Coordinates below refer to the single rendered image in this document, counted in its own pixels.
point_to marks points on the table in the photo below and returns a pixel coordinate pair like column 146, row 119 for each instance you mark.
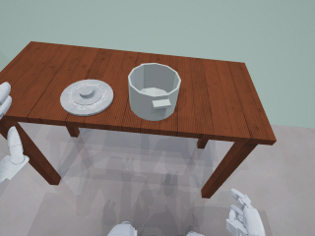
column 216, row 101

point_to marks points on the left robot thigh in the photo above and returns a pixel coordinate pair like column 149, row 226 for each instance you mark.
column 123, row 229

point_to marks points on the right robot hand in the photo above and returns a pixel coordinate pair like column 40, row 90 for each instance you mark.
column 248, row 222

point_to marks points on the left robot hand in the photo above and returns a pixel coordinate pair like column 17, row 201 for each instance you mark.
column 10, row 165

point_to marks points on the lid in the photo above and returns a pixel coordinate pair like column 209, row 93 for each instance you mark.
column 73, row 103

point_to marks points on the knob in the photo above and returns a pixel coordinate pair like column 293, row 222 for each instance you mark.
column 86, row 91

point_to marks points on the pot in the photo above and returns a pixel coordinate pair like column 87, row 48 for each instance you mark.
column 153, row 91

